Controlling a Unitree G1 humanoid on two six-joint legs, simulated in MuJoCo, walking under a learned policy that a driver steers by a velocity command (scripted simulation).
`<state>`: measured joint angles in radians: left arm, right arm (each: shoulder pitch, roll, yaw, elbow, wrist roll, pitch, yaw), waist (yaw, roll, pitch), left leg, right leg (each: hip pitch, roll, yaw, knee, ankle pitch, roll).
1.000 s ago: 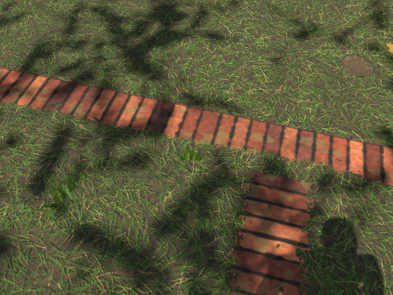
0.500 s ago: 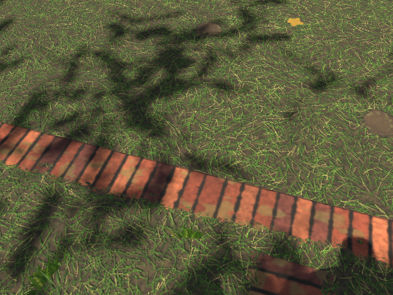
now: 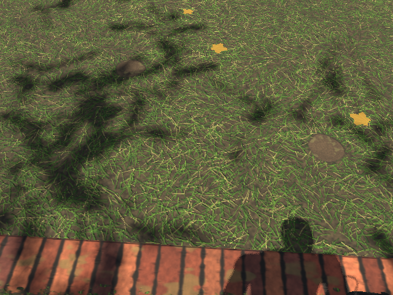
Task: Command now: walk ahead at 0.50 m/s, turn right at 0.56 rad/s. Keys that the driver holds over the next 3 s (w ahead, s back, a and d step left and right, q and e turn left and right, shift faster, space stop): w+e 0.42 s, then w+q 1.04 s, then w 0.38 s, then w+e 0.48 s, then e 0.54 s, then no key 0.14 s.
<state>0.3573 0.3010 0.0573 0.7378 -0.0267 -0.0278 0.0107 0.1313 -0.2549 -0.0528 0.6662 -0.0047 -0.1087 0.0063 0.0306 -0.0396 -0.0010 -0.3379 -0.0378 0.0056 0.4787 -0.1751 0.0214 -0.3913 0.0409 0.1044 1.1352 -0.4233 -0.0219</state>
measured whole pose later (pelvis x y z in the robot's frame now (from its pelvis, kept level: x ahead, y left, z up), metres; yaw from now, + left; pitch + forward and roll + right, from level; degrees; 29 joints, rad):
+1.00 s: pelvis +0.55 -0.11 -0.02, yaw -5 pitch +3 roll +0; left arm 0.30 0.30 0.06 0.80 0.00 -0.05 0.02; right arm 0.12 -0.29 -0.05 0.68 0.02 -0.06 0.05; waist 0.02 0.01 0.04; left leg -0.53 -0.05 0.04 0.63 -0.16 0.10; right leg -0.12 -0.01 -0.07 0.93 -0.46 0.01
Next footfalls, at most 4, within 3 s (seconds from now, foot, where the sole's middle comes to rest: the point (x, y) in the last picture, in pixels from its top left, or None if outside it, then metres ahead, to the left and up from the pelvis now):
0.40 right None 0.34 -0.19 -0.77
0.94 left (219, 240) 0.70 -0.05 -0.77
1.42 right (268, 181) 0.97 -0.25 -0.77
1.90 left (191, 144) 1.15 0.08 -0.77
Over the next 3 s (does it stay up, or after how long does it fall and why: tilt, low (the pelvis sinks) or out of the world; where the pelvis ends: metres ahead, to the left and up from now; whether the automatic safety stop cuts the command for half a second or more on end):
stays up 1.45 -0.02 0.00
